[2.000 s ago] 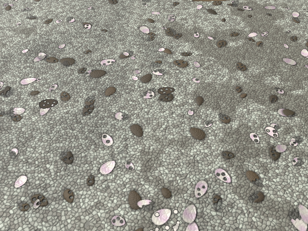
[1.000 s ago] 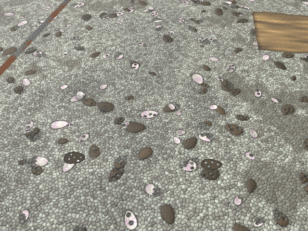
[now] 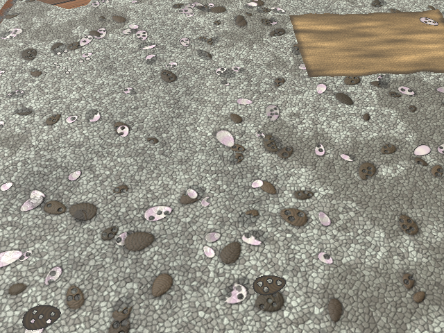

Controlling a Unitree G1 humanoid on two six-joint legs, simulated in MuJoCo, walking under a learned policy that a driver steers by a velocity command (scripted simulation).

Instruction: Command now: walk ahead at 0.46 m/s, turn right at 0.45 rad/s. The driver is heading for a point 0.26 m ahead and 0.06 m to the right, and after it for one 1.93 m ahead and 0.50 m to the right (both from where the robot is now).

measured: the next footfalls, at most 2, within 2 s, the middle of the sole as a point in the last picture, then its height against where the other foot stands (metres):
right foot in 0.10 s outside the picture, level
left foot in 0.60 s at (207, 307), level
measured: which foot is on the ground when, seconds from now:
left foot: down 0.00-0.08, up 0.10-0.58, down 0.60-1.00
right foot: up 0.00-0.08, down 0.10-0.60, up 0.62-1.00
